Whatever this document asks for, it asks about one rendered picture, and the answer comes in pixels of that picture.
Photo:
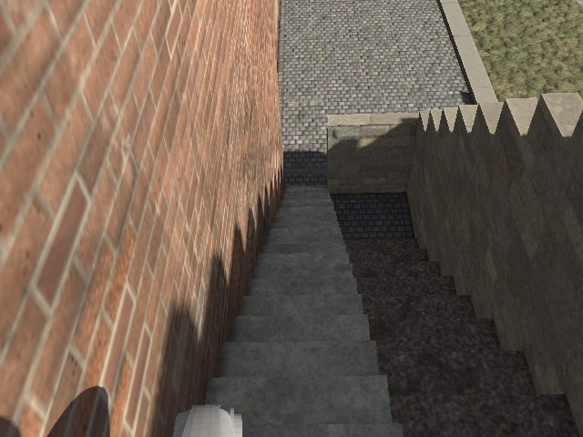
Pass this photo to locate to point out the left robot thigh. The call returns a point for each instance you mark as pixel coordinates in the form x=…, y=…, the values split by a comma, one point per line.
x=209, y=420

